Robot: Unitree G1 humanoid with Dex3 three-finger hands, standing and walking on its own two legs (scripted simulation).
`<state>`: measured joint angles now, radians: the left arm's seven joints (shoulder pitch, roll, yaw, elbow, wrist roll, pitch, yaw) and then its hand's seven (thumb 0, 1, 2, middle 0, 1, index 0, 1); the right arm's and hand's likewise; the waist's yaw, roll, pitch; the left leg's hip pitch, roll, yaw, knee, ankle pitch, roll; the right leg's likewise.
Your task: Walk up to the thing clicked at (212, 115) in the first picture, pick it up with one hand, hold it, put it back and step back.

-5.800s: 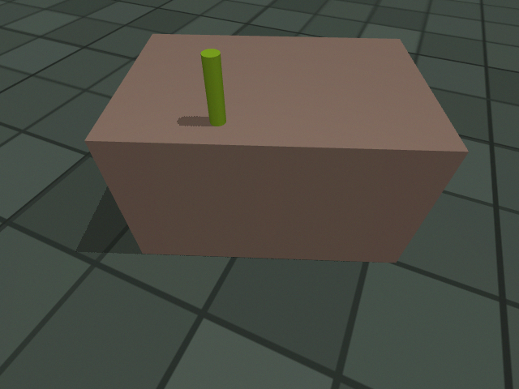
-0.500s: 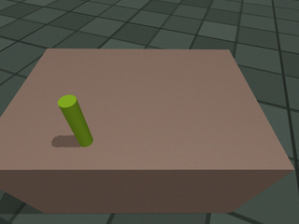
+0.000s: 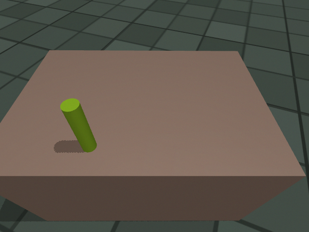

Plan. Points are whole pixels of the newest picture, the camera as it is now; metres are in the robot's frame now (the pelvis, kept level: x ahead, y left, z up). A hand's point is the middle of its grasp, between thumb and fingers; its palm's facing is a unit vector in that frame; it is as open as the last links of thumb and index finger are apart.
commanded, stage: stand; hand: left
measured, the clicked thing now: (81, 128) +0.43 +0.25 -0.02
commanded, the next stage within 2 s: rise first in 0.10 s
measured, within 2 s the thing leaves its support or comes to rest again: neither
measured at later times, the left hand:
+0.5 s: hand (71, 220) +0.18 +0.25 -0.12, palm faces +0.18 -0.93 -0.33, open 12.3 cm
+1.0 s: hand (58, 206) +0.19 +0.26 -0.04, palm faces +0.29 -0.89 -0.36, open 17.3 cm
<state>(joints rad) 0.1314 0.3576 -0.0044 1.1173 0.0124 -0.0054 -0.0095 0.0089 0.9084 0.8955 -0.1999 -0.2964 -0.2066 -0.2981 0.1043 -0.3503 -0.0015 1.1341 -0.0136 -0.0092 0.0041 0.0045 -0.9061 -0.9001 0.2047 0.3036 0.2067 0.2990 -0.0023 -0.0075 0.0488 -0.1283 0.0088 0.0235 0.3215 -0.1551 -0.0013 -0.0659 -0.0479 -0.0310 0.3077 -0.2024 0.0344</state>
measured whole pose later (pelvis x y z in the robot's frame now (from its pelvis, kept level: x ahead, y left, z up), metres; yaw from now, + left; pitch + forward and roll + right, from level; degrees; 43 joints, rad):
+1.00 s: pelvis +0.01 -0.01 +0.00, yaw -1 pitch -2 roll +0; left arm 0.32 0.30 0.21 0.33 -0.05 -0.06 0.07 0.00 -0.49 0.03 -0.04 -0.04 -0.05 -0.04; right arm 0.27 -0.25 -0.10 0.58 0.03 -0.06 -0.06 -0.01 0.52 -0.03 0.06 0.06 0.06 0.05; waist 0.03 0.01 0.02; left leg -0.15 0.03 0.03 0.39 -0.20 -0.02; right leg -0.10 -0.03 -0.02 0.38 -0.25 0.02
